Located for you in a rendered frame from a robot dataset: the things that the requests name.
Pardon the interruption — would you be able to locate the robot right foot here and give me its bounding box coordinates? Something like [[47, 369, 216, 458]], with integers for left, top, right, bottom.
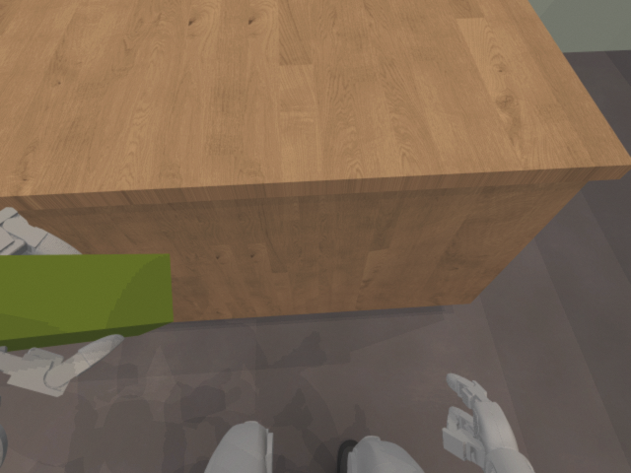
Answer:
[[337, 439, 357, 473]]

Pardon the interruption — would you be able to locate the left robot thigh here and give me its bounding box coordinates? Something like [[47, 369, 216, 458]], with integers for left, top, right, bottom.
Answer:
[[204, 423, 273, 473]]

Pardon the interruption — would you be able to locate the left robot hand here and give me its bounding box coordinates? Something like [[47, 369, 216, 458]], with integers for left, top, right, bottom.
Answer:
[[0, 207, 125, 397]]

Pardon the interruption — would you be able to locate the robot right forearm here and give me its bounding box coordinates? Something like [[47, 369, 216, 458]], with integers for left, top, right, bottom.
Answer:
[[484, 448, 535, 473]]

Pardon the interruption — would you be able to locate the table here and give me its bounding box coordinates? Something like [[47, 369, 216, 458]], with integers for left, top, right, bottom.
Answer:
[[0, 0, 631, 322]]

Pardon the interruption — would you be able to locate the sponge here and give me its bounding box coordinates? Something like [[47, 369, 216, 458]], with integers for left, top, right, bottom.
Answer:
[[0, 254, 174, 352]]

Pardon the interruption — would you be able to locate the right robot hand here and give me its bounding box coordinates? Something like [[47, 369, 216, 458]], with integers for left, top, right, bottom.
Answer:
[[442, 373, 519, 472]]

